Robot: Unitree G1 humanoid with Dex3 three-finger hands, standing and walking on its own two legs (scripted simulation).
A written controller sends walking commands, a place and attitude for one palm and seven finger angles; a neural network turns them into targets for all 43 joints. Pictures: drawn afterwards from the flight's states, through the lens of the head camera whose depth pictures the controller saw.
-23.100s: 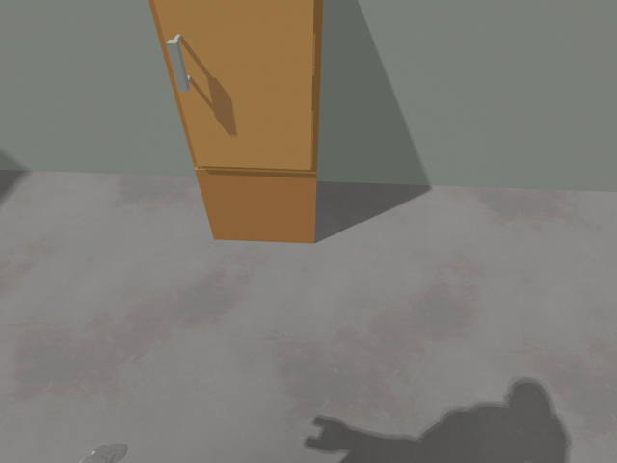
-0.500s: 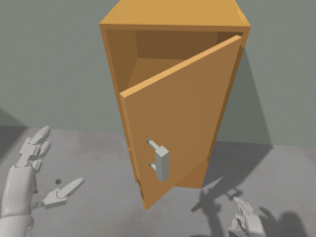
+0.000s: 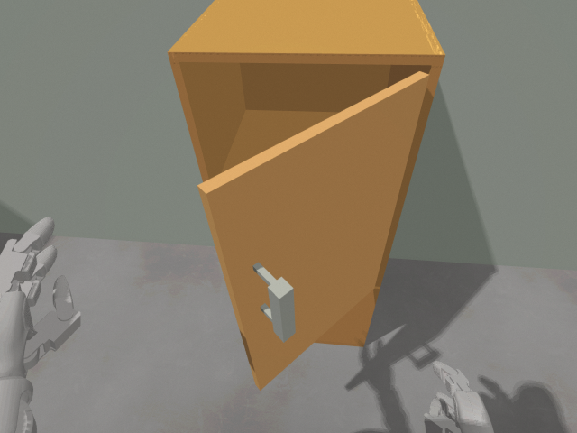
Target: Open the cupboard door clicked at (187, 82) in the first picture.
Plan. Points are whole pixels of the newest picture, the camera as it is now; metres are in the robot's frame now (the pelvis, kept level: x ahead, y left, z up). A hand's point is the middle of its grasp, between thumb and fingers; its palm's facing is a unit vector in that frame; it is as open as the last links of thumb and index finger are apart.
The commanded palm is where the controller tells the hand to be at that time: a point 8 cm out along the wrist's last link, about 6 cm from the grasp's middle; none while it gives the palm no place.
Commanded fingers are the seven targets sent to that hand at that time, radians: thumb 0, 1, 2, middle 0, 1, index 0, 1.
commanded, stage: draw the hand back to the body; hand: left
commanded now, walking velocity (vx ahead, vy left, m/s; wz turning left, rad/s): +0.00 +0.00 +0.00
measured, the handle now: (273, 301) +0.30 +0.07 +0.02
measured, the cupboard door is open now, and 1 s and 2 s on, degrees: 47 47 47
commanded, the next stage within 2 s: step back with the hand held close in 0.14 s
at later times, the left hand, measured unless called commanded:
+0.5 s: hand (75, 320) +0.18 +0.25 +0.15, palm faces +0.34 -0.80 -0.49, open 7.4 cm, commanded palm +0.12 +0.30 +0.17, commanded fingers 0.00 0.90 0.90 -0.20 -0.30 -0.20 -0.30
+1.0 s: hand out of the picture +0.06 +0.31 +0.15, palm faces +0.43 -0.75 -0.50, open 7.4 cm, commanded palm +0.01 +0.34 +0.17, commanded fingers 0.00 0.90 0.90 -0.20 -0.30 -0.20 -0.30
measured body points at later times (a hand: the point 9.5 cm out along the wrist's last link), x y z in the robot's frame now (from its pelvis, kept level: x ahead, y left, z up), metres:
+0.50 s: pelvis -0.02 +0.00 +0.00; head +0.00 -0.02 +0.45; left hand +0.16 +0.29 +0.17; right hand +0.17 -0.24 -0.09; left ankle +0.02 +0.12 -0.74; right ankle -0.06 -0.11 -0.74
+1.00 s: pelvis -0.12 +0.03 -0.01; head -0.09 +0.04 +0.43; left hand +0.04 +0.34 +0.18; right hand +0.06 -0.19 -0.10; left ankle +0.00 +0.12 -0.73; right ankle -0.10 -0.09 -0.74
